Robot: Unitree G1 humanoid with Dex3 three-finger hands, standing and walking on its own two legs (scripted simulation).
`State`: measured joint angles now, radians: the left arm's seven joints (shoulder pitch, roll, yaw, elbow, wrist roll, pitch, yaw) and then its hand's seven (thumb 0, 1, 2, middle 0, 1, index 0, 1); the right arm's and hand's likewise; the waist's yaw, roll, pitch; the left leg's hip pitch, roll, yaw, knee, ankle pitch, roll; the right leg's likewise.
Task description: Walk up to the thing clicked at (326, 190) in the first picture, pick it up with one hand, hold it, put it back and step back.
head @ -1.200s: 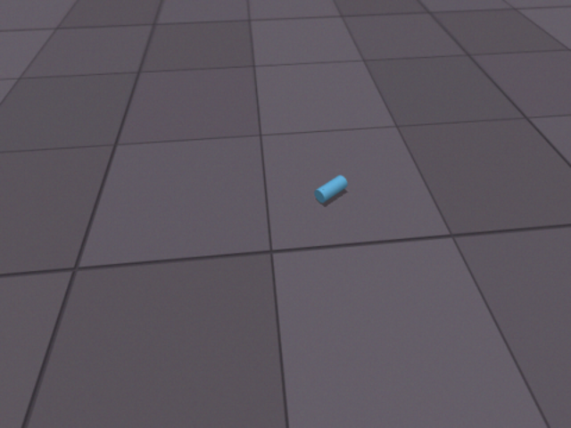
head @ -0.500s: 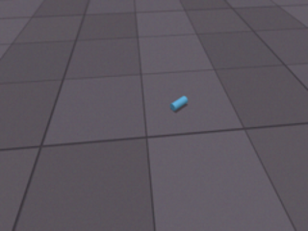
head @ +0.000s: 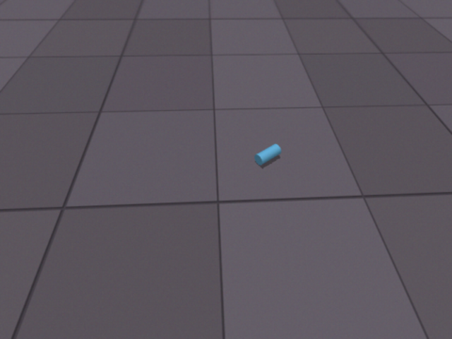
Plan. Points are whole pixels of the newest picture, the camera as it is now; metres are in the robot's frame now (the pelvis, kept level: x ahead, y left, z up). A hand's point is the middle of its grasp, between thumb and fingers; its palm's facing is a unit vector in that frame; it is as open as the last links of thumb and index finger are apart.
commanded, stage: walk up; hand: left
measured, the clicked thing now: (267, 154) +1.23 -0.23 -0.74
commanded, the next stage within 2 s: none
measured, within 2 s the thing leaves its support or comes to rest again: neither
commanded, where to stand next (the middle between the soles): +1.07 -0.62 m, yaw +38 degrees
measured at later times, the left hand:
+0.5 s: hand out of the picture +0.11 +0.15 -0.16, palm faces +0.27 -0.92 -0.29, open 7.4 cm
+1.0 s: hand (207, 252) +0.35 +0.07 -0.17, palm faces +0.38 -0.84 -0.40, open 7.4 cm
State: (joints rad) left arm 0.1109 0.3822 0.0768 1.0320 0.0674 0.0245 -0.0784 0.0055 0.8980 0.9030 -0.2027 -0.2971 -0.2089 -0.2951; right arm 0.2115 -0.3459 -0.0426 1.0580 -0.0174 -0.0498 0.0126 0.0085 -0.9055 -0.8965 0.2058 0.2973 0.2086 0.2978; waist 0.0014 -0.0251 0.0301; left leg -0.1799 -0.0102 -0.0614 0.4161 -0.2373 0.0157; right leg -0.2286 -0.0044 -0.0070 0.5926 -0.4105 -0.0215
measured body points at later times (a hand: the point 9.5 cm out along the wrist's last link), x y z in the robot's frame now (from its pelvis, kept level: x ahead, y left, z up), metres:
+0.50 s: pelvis +0.14 -0.13 -0.01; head +0.15 -0.10 +0.44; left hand +0.10 +0.19 -0.14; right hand +0.31 -0.45 -0.09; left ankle +0.20 -0.02 -0.71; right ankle +0.12 -0.24 -0.74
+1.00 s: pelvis +0.38 -0.26 -0.05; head +0.39 -0.23 +0.40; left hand +0.33 +0.11 -0.14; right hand +0.56 -0.58 -0.13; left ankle +0.25 -0.06 -0.71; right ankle +0.51 -0.37 -0.74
